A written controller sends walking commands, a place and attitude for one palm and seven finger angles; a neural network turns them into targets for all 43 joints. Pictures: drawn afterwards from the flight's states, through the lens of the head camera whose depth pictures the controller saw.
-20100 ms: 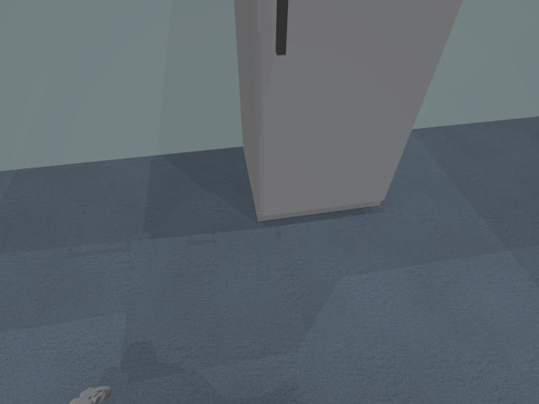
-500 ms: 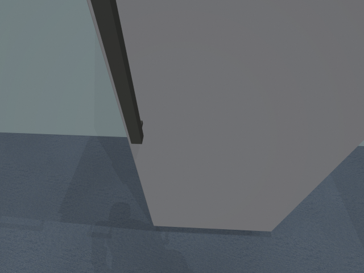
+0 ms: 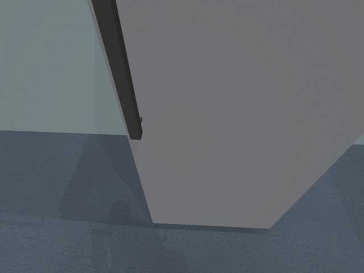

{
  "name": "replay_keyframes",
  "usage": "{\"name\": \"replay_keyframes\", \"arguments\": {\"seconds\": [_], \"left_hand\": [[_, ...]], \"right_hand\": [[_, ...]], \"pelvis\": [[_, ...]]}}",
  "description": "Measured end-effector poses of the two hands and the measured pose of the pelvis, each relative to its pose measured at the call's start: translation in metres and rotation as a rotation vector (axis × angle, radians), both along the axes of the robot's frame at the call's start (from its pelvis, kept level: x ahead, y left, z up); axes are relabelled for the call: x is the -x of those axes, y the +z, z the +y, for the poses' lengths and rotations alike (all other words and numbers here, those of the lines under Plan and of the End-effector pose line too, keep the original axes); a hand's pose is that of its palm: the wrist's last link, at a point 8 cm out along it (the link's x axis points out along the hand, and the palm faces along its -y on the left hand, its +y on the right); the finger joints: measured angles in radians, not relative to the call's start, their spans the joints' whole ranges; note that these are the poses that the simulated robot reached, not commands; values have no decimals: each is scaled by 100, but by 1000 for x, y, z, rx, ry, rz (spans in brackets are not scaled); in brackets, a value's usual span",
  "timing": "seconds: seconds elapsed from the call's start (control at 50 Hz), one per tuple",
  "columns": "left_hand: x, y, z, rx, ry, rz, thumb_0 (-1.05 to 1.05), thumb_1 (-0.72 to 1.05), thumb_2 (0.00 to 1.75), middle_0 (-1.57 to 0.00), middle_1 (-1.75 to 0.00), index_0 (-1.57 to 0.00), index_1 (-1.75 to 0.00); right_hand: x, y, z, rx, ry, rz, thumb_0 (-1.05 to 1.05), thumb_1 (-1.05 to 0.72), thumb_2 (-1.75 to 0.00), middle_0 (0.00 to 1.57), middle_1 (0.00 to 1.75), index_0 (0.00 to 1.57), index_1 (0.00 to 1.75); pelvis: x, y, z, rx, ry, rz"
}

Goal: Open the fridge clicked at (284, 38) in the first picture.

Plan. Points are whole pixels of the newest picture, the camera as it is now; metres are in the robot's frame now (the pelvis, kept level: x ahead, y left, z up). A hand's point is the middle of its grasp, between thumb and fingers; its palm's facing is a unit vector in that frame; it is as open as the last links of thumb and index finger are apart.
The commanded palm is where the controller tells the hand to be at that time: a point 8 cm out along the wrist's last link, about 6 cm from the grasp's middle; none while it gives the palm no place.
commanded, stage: look again from close up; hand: left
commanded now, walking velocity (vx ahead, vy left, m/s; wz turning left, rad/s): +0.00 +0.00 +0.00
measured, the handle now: (123, 65) +0.41 +0.14 +0.25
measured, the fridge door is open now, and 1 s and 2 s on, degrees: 0 0 0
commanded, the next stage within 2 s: raise the hand to about handle height in 0.46 s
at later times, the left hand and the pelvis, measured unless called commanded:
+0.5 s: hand out of the picture -0.02 +0.16 -0.18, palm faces +0.03 -0.99 -0.17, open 7.3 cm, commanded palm none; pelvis +0.00 +0.00 +0.00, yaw +0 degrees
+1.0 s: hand (105, 258) +0.15 +0.17 -0.02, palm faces +0.01 -1.00 +0.01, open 8.6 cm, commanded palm +0.13 +0.24 +0.02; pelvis -0.02 +0.00 -0.04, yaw +1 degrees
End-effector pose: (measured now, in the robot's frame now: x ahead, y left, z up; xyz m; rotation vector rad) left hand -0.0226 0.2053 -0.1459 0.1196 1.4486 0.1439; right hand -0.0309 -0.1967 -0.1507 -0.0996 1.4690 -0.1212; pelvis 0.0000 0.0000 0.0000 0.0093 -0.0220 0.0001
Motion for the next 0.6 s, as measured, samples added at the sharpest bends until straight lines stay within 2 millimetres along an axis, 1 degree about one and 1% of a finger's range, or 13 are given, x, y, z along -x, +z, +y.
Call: {"name": "replay_keyframes", "arguments": {"seconds": [0.22, 0.58, 0.6], "left_hand": [[1, 0, 0, 1, 3, 2, 1, 92, 90, -20, -30, -20, -30], [-3, -1, 5, -8, 0, -10, 1, 92, 90, -20, -30, -20, -30], [-9, 4, 10, -25, 34, -40, 2, 93, 90, -21, -30, -20, -30]], "right_hand": [[-1, 0, 1, 1, 1, -4, 0, -91, -90, 20, 30, 20, 30], [-10, 0, 1, 6, 5, -23, 0, -91, -90, 20, 30, 20, 30], [-13, 1, -2, 17, 12, -45, 1, -91, -90, 20, 30, 20, 30]], "pelvis": [[0, 0, 1, 0, 0, 3], [0, -1, 3, 6, 0, 8], [0, -1, 3, 8, 0, 9]]}}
